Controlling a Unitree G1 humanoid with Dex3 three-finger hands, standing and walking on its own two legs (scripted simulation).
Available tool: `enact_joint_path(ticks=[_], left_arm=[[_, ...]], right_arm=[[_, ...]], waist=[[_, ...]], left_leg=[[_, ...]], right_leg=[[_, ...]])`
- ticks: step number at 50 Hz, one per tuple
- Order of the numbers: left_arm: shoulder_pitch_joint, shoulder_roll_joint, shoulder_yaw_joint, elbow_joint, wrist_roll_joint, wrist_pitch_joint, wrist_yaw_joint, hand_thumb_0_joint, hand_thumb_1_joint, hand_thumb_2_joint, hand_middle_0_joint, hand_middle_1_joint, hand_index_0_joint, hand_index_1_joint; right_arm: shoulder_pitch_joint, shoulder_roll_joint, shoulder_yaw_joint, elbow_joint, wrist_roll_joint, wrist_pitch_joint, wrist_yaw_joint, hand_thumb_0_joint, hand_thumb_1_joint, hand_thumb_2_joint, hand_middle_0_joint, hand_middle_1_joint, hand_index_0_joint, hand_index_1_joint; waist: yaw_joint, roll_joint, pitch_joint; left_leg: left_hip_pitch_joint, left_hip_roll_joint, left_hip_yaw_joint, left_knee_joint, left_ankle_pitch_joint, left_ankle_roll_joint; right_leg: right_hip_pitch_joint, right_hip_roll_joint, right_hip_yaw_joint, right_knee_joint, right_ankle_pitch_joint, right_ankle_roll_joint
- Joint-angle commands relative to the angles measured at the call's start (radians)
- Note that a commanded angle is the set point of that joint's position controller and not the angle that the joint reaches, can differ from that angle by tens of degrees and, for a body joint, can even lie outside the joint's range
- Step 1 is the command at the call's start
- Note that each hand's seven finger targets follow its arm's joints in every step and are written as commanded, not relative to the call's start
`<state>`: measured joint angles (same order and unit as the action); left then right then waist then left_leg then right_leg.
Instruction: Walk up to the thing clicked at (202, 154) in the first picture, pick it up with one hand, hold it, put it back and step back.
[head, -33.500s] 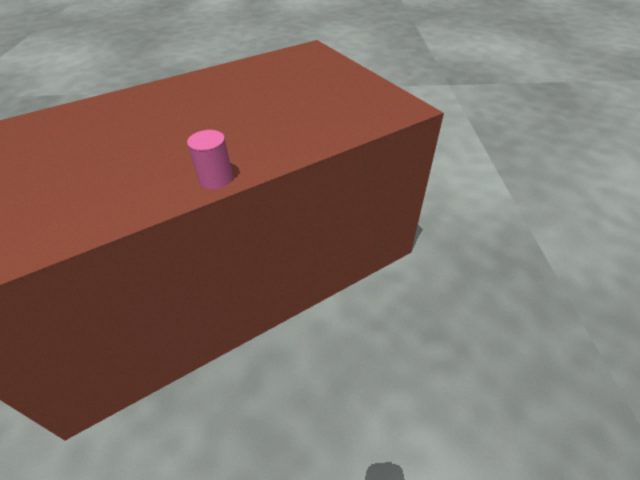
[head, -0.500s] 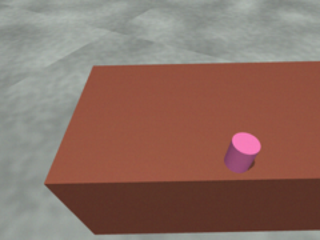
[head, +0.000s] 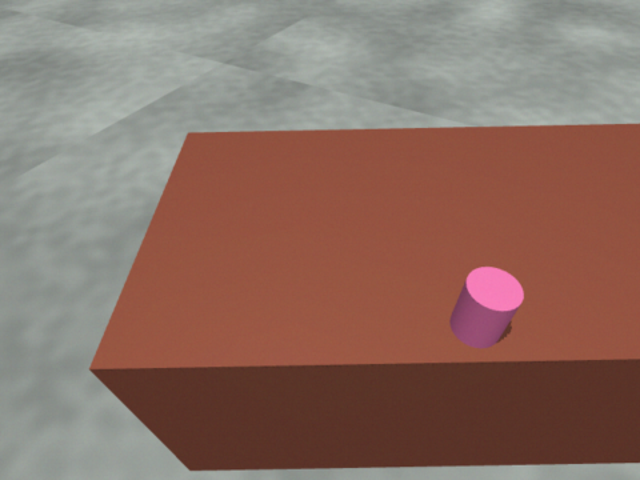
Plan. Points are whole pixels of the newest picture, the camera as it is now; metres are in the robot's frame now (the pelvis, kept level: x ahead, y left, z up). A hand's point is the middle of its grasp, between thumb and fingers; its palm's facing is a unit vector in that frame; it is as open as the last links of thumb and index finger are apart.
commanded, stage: stand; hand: right
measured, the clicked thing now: (483, 308) +0.41 -0.25 -0.07
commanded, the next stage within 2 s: step back in 0.44 s
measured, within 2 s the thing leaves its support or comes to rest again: neither
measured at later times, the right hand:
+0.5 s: hand out of the picture +0.06 -0.26 -0.16, palm faces -0.01 +0.94 -0.35, open 7.4 cm
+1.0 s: hand out of the picture -0.04 -0.22 -0.15, palm faces +0.03 +0.90 -0.44, open 7.4 cm
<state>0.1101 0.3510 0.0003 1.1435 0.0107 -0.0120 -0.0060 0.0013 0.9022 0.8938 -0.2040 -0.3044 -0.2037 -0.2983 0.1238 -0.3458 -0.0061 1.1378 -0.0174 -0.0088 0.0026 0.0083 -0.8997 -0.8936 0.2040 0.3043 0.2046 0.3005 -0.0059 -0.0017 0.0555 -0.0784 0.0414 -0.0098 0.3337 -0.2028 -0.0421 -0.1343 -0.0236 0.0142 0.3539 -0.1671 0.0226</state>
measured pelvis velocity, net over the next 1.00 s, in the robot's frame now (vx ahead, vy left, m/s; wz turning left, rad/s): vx -0.09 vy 0.05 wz -0.06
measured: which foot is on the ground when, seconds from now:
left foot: down 0.00-1.00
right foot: down 0.00-0.72, up 0.74-1.00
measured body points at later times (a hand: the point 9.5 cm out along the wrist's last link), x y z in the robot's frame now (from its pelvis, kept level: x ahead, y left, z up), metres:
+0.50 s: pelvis -0.01 +0.00 +0.00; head +0.01 +0.00 +0.45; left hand +0.07 +0.30 -0.14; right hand +0.06 -0.31 -0.13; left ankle -0.01 +0.15 -0.75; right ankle +0.02 -0.13 -0.75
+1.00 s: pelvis -0.09 +0.05 -0.02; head -0.01 +0.08 +0.43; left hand +0.05 +0.35 -0.16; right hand -0.04 -0.27 -0.12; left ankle -0.06 +0.14 -0.75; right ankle -0.13 -0.09 -0.68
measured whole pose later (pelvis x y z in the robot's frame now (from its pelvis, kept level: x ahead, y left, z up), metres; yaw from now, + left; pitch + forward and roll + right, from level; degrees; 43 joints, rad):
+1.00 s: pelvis -0.09 +0.05 -0.02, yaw -3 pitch -1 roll -1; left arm 0.08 0.40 0.06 0.89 0.02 0.06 0.02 0.00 0.90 0.89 -0.20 -0.30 -0.20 -0.30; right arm 0.15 -0.35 -0.05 0.91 -0.03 0.02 -0.02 0.01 -0.90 -0.89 0.21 0.30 0.21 0.30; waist -0.02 -0.05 0.20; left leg -0.30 0.00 0.04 0.59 -0.28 0.05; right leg -0.41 0.10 0.15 1.04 -0.47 0.01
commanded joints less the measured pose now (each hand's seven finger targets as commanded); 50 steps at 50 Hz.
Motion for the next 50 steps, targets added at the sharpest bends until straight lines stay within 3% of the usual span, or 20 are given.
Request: enact_joint_path(ticks=[1,19,21,22,25,27,29,31,33,34,35,36,37,38,39,40,42,43,46,50], left_arm=[[-0.028,0.213,0.043,-0.061,-0.001,-0.017,0.015,0.000,0.900,0.900,-0.200,-0.300,-0.200,-0.300],[-0.020,0.217,0.043,-0.067,-0.001,-0.018,0.014,0.000,0.900,0.900,-0.200,-0.300,-0.200,-0.300],[-0.021,0.217,0.042,-0.069,-0.003,-0.020,0.014,0.000,0.900,0.900,-0.200,-0.300,-0.200,-0.300],[-0.040,0.277,0.089,-0.098,-0.017,-0.005,0.016,0.000,0.900,0.900,-0.200,-0.300,-0.200,-0.300],[-0.025,0.274,0.097,-0.134,-0.020,0.004,0.025,0.000,0.900,0.900,-0.200,-0.300,-0.200,-0.300],[-0.044,0.283,0.105,-0.164,-0.018,0.014,0.024,0.000,0.900,0.900,-0.200,-0.300,-0.200,-0.300],[-0.093,0.308,0.111,-0.207,-0.002,0.022,0.026,0.000,0.900,0.900,-0.200,-0.300,-0.200,-0.300],[-0.125,0.316,0.115,-0.249,0.020,0.028,0.026,0.000,0.900,0.900,-0.200,-0.300,-0.200,-0.300],[-0.173,0.299,0.108,-0.280,0.019,0.035,0.027,0.000,0.900,0.900,-0.200,-0.300,-0.200,-0.300],[-0.181,0.274,0.102,-0.287,0.013,0.041,0.028,0.000,0.900,0.900,-0.200,-0.300,-0.200,-0.300],[-0.162,0.234,0.091,-0.299,0.004,0.048,0.028,0.000,0.900,0.900,-0.200,-0.300,-0.200,-0.300],[-0.153,0.190,0.083,-0.312,-0.003,0.053,0.033,0.000,0.900,0.900,-0.200,-0.300,-0.200,-0.300],[-0.110,0.193,0.090,-0.303,0.002,0.064,0.043,0.000,0.900,0.900,-0.200,-0.300,-0.200,-0.300],[-0.057,0.197,0.087,-0.296,0.005,0.070,0.045,0.000,0.900,0.900,-0.200,-0.300,-0.200,-0.300],[-0.058,0.193,0.088,-0.292,0.003,0.069,0.049,0.000,0.900,0.900,-0.200,-0.300,-0.200,-0.300],[-0.059,0.211,0.096,-0.283,0.004,0.068,0.051,0.000,0.900,0.900,-0.200,-0.300,-0.200,-0.300],[-0.012,0.224,0.099,-0.279,-0.006,0.067,0.045,0.000,0.900,0.900,-0.200,-0.300,-0.200,-0.300],[0.003,0.220,0.101,-0.286,-0.004,0.066,0.041,0.000,0.900,0.900,-0.200,-0.300,-0.200,-0.300],[-0.015,0.214,0.105,-0.322,0.007,0.056,0.036,0.000,0.900,0.900,-0.200,-0.300,-0.200,-0.300],[-0.018,0.203,0.111,-0.353,0.006,0.047,0.031,0.000,0.900,0.900,-0.200,-0.300,-0.200,-0.300]], right_arm=[[-0.034,-0.215,-0.039,-0.059,0.005,-0.014,-0.012,0.000,-0.900,-0.900,0.200,0.300,0.200,0.300],[-0.032,-0.210,-0.040,-0.061,0.007,-0.012,-0.010,0.000,-0.900,-0.900,0.200,0.300,0.200,0.300],[-0.026,-0.211,-0.040,-0.062,0.007,-0.012,-0.009,0.000,-0.900,-0.900,0.200,0.300,0.200,0.300],[-0.055,-0.269,-0.063,-0.079,0.014,0.005,-0.007,0.000,-0.900,-0.900,0.200,0.300,0.200,0.300],[-0.014,-0.242,-0.069,-0.108,0.029,0.017,-0.008,0.000,-0.900,-0.900,0.200,0.300,0.200,0.300],[0.002,-0.225,-0.073,-0.126,0.027,0.029,-0.007,0.000,-0.900,-0.900,0.200,0.300,0.200,0.300],[0.029,-0.218,-0.082,-0.140,0.024,0.045,-0.004,0.000,-0.900,-0.900,0.200,0.300,0.200,0.300],[0.083,-0.219,-0.089,-0.159,0.017,0.057,0.002,0.000,-0.900,-0.900,0.200,0.300,0.200,0.300],[0.127,-0.224,-0.098,-0.169,0.022,0.050,0.005,0.000,-0.900,-0.900,0.200,0.300,0.200,0.300],[0.132,-0.230,-0.099,-0.170,0.020,0.042,0.002,0.000,-0.900,-0.900,0.200,0.300,0.200,0.300],[0.108,-0.275,-0.108,-0.185,0.008,0.033,-0.004,0.000,-0.900,-0.900,0.200,0.300,0.200,0.300],[0.079,-0.350,-0.127,-0.197,-0.003,0.026,-0.006,0.000,-0.900,-0.900,0.200,0.300,0.200,0.300],[0.074,-0.356,-0.129,-0.215,-0.020,0.020,-0.012,0.000,-0.900,-0.900,0.200,0.300,0.200,0.300],[0.047,-0.352,-0.127,-0.226,-0.019,0.017,-0.016,0.000,-0.900,-0.900,0.200,0.300,0.200,0.300],[0.034,-0.369,-0.132,-0.248,-0.020,0.018,-0.019,0.000,-0.900,-0.900,0.200,0.300,0.200,0.300],[-0.008,-0.350,-0.133,-0.263,-0.018,0.018,-0.025,0.000,-0.900,-0.900,0.200,0.300,0.200,0.300],[-0.048,-0.301,-0.117,-0.284,-0.027,0.011,-0.033,0.000,-0.900,-0.900,0.200,0.300,0.200,0.300],[-0.038,-0.277,-0.111,-0.291,-0.021,0.009,-0.037,0.000,-0.900,-0.900,0.200,0.300,0.200,0.300],[0.046,-0.253,-0.113,-0.288,-0.008,0.012,-0.043,0.000,-0.900,-0.900,0.200,0.300,0.200,0.300],[0.077,-0.273,-0.116,-0.304,-0.003,0.016,-0.045,0.000,-0.900,-0.900,0.200,0.300,0.200,0.300]], waist=[[0.004,0.001,-0.044],[0.004,0.001,-0.048],[0.001,0.000,-0.069],[0.013,0.005,0.036],[0.001,-0.033,-0.055],[-0.005,-0.077,-0.098],[-0.010,-0.172,-0.106],[-0.020,-0.224,-0.111],[-0.056,-0.222,-0.131],[-0.061,-0.164,-0.129],[-0.053,0.018,-0.116],[-0.043,0.189,-0.085],[-0.021,0.145,-0.097],[-0.003,0.106,-0.098],[-0.018,0.174,-0.107],[-0.005,0.185,-0.097],[0.028,0.173,-0.096],[0.030,0.161,-0.102],[-0.009,0.112,-0.119],[-0.038,0.127,-0.126]], left_leg=[[-0.031,0.085,-0.055,-0.065,0.080,0.053],[-0.025,0.084,-0.055,-0.066,0.075,0.050],[-0.015,0.087,-0.053,-0.061,0.100,0.051],[-0.089,0.066,-0.056,0.053,0.248,0.082],[-0.072,0.038,-0.014,0.177,0.282,0.087],[-0.084,-0.010,0.008,0.279,0.170,0.082],[-0.095,-0.076,0.028,0.442,-0.150,0.079],[-0.108,-0.065,-0.019,0.532,-0.328,0.095],[-0.097,-0.037,-0.045,0.427,-0.228,0.108],[-0.111,-0.019,-0.035,0.291,-0.053,0.105],[-0.141,0.092,-0.161,0.109,0.212,0.124],[-0.079,0.220,-0.360,0.020,0.436,0.161],[-0.056,0.267,-0.400,0.036,0.523,0.189],[-0.062,0.287,-0.357,0.064,0.602,0.233],[-0.094,0.302,-0.401,0.045,0.563,0.231],[-0.087,0.293,-0.367,0.058,0.498,0.259],[-0.023,0.202,-0.236,0.126,0.551,0.237],[0.010,0.204,-0.228,0.139,0.563,0.255],[0.129,0.179,-0.215,0.170,0.591,0.227],[0.157,0.225,-0.219,0.188,0.563,0.273]], right_leg=[[0.016,-0.098,0.072,-0.058,0.107,-0.037],[0.013,-0.095,0.071,-0.060,0.091,-0.038],[0.024,-0.101,0.075,-0.055,0.125,-0.041],[-0.054,-0.085,0.087,0.028,0.300,-0.046],[-0.033,-0.119,0.104,0.056,0.403,-0.104],[-0.061,-0.175,0.162,0.034,0.382,-0.159],[-0.132,-0.268,0.246,0.002,0.338,-0.233],[-0.205,-0.309,0.268,0.025,0.299,-0.270],[-0.199,-0.259,0.201,0.122,0.299,-0.214],[-0.177,-0.192,0.149,0.202,0.261,-0.171],[-0.194,-0.064,0.084,0.347,0.137,-0.108],[-0.334,0.111,0.049,0.515,-0.159,-0.061],[-0.371,0.135,0.154,0.623,-0.412,-0.056],[-0.368,0.131,0.168,0.708,-0.444,-0.055],[-0.368,0.145,0.195,0.756,-0.448,-0.054],[-0.373,0.130,0.211,0.796,-0.407,-0.059],[-0.417,0.129,0.208,0.845,-0.328,-0.044],[-0.423,0.128,0.196,0.867,-0.313,-0.036],[-0.435,0.123,0.168,0.743,-0.303,-0.010],[-0.369,0.077,0.119,0.529,-0.321,0.006]])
